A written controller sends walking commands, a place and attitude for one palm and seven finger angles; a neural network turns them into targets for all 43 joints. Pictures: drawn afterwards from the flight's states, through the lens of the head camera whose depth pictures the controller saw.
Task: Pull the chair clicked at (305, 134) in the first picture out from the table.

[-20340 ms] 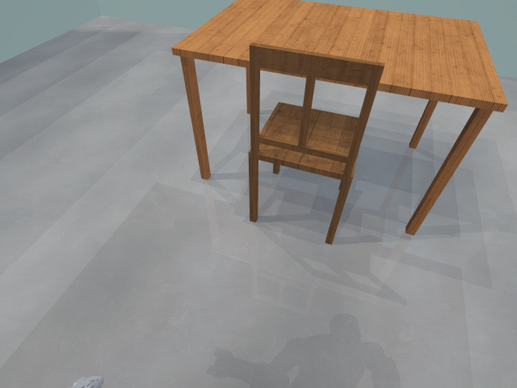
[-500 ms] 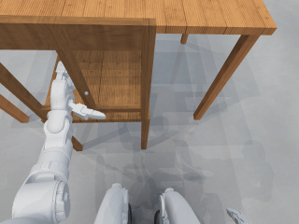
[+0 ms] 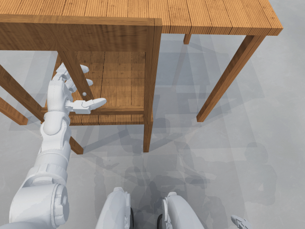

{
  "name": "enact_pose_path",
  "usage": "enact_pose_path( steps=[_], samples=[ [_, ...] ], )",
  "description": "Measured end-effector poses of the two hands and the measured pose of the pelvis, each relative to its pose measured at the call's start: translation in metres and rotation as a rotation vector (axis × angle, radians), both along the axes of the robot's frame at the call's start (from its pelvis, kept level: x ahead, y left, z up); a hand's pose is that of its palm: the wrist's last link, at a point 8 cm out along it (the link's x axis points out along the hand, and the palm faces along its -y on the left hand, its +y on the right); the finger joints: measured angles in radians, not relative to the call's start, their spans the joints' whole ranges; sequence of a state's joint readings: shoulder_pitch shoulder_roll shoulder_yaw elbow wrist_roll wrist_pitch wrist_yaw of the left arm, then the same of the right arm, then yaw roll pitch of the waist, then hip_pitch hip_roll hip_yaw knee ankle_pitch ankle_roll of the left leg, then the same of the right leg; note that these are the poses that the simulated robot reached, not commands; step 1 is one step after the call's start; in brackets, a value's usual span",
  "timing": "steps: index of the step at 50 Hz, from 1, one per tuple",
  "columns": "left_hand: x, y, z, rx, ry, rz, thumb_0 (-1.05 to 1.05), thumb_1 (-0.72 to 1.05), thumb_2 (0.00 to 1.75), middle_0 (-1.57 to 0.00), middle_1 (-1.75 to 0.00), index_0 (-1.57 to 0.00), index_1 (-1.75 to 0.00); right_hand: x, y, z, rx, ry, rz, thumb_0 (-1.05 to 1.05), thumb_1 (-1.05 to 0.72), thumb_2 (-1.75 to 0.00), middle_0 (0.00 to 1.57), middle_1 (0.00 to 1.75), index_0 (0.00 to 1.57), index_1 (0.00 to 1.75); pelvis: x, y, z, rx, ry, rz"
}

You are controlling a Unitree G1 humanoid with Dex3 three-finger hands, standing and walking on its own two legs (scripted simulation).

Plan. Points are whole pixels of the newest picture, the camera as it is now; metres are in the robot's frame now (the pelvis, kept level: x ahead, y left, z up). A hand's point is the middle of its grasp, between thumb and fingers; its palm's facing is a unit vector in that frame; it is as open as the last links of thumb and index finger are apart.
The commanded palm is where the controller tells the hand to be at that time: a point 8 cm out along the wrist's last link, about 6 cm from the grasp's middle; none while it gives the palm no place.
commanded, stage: hook a spindle and tug to test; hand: left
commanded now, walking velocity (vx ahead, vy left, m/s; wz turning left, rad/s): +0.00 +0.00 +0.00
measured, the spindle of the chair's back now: (82, 85) +0.49 +0.19 +0.02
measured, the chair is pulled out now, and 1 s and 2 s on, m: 0.00 0.04 0.18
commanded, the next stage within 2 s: step backward, pulling the chair out in 0.88 s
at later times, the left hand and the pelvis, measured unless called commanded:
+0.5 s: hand (87, 93) +0.45 +0.16 +0.03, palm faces +0.06 -1.00 -0.03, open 5.8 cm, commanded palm +0.41 +0.20 +0.03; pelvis +0.01 +0.00 +0.01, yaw +0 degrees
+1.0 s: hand (88, 105) +0.42 +0.16 +0.03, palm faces +0.05 -1.00 -0.04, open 5.9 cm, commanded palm +0.39 +0.20 +0.03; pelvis +0.01 -0.01 +0.01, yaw +1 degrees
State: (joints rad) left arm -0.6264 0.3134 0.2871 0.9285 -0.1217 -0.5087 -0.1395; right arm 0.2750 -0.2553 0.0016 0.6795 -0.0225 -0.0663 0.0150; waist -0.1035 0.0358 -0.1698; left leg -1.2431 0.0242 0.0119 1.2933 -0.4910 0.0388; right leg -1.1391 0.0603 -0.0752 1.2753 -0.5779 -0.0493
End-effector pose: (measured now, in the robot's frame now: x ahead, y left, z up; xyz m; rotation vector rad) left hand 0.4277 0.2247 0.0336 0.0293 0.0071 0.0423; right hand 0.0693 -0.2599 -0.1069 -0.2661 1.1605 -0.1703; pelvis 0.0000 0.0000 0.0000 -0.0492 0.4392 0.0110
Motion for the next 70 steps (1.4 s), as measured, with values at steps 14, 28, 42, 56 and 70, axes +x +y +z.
enact_pose_path(
  steps=[14,28,42,56,70],
  samples=[
    [0.005,-0.005,0.001,0.001,0.008,0.003,0.0,0.63,0.79,-0.4,-1.4,-0.42,-1.4,0.001,0.008,0.004,0.019,0.023,-0.011,0.01,-0.9,-0.9,0.2,0.3,0.2,0.3,0.009,0.005,0.005,-0.001,0.006,-0.004],
    [-0.002,-0.01,0.001,-0.004,0.016,0.019,0.01,0.68,0.79,-0.37,-1.4,-0.37,-1.44,0.019,0.006,0.005,0.038,-0.003,-0.011,0.01,-0.9,-0.9,0.2,0.3,0.2,0.3,0.014,0.002,0.009,0.008,0.003,-0.009],
    [-0.03,-0.014,0.001,0.002,0.008,0.01,0.01,0.68,0.79,-0.38,-1.39,-0.36,-1.44,0.043,0.001,0.008,0.043,-0.057,0.018,0.01,-0.9,-0.9,0.2,0.3,0.2,0.3,0.017,-0.006,0.011,0.017,-0.016,-0.005],
    [-0.038,-0.019,0.02,0.099,0.237,0.078,0.04,0.67,0.81,-0.36,-1.25,-0.36,-1.44,0.042,0.008,0.039,0.048,-0.031,-0.073,0.01,-0.9,-0.9,0.2,0.3,0.2,0.3,0.012,-0.006,0.048,0.028,-0.136,0.0],
    [-0.049,-0.032,0.032,0.107,0.43,-0.025,0.06,0.67,0.73,-0.27,-1.12,-0.48,-1.44,0.007,-0.001,0.11,-0.107,0.032,-0.155,0.01,-0.9,-0.9,0.2,0.3,0.2,0.3,0.011,0.022,0.101,0.013,-0.238,-0.032]
  ],
)
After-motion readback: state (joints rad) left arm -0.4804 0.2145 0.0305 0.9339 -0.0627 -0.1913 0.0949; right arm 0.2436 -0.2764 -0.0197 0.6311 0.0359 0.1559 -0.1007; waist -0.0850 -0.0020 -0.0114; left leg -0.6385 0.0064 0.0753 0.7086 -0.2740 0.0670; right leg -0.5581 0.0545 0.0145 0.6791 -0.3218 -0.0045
